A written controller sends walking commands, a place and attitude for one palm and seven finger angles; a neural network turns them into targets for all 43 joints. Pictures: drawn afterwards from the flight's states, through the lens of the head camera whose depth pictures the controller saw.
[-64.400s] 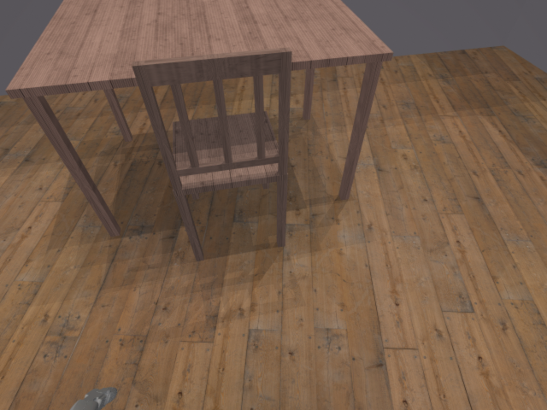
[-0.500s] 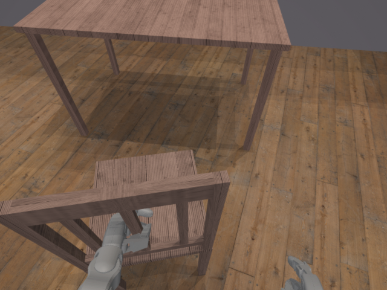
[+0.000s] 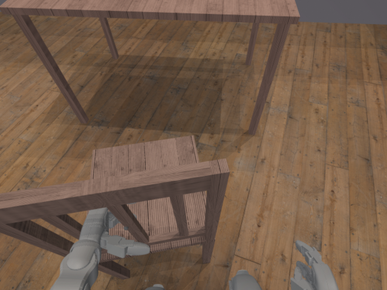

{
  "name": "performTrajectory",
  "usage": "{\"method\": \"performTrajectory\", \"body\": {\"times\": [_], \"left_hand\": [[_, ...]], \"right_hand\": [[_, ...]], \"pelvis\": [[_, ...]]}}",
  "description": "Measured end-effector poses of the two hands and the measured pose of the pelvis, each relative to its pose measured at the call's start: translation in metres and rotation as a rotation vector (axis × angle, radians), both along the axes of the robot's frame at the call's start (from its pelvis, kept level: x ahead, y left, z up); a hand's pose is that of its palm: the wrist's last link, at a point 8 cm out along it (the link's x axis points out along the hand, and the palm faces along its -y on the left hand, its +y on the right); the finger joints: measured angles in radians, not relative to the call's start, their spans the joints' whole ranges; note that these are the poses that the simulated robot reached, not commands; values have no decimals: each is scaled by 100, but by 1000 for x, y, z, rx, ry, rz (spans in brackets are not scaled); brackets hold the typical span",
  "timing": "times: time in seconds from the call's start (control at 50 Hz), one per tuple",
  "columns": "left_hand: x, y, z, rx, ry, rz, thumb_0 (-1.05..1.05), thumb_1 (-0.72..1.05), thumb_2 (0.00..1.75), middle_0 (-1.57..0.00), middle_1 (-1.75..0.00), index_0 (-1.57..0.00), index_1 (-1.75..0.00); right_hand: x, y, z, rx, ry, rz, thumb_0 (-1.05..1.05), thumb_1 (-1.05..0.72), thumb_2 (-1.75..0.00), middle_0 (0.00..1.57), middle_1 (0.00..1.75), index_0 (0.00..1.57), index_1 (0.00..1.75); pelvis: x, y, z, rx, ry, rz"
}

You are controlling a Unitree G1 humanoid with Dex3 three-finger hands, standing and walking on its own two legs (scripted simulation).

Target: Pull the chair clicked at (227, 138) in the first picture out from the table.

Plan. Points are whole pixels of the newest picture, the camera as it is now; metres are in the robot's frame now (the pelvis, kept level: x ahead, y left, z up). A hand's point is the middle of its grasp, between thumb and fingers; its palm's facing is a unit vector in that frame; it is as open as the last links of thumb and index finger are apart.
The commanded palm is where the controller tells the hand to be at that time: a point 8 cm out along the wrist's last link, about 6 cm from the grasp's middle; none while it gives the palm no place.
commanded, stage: open the thumb and straighten the fingers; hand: left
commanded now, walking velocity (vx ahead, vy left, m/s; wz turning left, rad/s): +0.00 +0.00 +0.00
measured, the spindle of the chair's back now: (131, 224) +0.27 +0.14 -0.05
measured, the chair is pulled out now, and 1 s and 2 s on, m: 0.61 0.61 0.61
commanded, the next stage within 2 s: draw the fingers out of the gap in 0.34 s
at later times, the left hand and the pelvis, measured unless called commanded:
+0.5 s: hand (123, 231) +0.25 +0.15 -0.04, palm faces -0.07 -0.99 -0.13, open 17.4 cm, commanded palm +0.22 +0.22 -0.02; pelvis +0.02 +0.00 -0.02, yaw +1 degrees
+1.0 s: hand (114, 274) +0.17 +0.16 -0.04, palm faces -0.04 -0.99 -0.15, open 17.5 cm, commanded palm +0.15 +0.21 -0.02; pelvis +0.01 +0.01 -0.03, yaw +1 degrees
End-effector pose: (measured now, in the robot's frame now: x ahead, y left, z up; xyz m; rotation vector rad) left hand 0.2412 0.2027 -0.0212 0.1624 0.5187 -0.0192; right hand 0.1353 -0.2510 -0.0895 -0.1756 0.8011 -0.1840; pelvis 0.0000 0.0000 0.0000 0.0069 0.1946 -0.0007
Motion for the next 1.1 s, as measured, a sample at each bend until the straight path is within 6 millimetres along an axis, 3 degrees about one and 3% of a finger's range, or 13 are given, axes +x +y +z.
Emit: {"method": "performTrajectory", "body": {"times": [0.12, 0.2, 0.3, 0.4, 0.58, 0.82, 1.1], "left_hand": [[9, -9, 0, -18, -3, -12, 0, -46, 24, -29, -87, -30, -88], [12, -3, -4, -2, 15, 3, -1, -50, 22, -21, -60, -21, -61], [6, 5, -4, -5, 25, 20, -1, -52, 21, -10, -29, -10, -30], [-3, 4, -2, -16, 20, 10, -1, -53, 20, -4, -12, -4, -12], [-11, 5, -2, -21, 9, -10, -1, -53, 20, -1, -2, -1, -2], [-62, 10, -2, -1, 61, 31, -1, -53, 20, -2, 0, -1, -1], [-98, 8, -3, 1, 78, 40, -1, -53, 20, -1, 0, -1, -1]], "right_hand": [[18, 3, -4, 4, -33, 13, 1, -90, -90, 20, 30, 20, 30], [27, 2, -3, -3, -41, 14, 1, -90, -90, 20, 30, 20, 30], [35, -2, 0, -21, -52, 5, 1, -90, -90, 20, 30, 20, 30], [40, -4, 5, -44, -71, -5, 1, -90, -90, 20, 30, 20, 30], [41, 6, 7, -41, -87, -18, 1, -90, -90, 20, 30, 20, 30], [41, 26, 5, -11, -116, -9, 1, -90, -90, 20, 30, 20, 30], [51, 30, 5, -23, -176, 13, 1, -90, -90, 20, 30, 20, 30]], "pelvis": [[9, -3, -7, -1, 25, 6], [15, -5, -11, -4, 36, 8], [21, -5, -13, -13, 46, 13], [25, -2, -14, -22, 49, 19], [22, 3, -19, -28, 48, 17], [18, 10, -23, -34, 42, 20], [10, 11, -32, -39, 42, 30]]}}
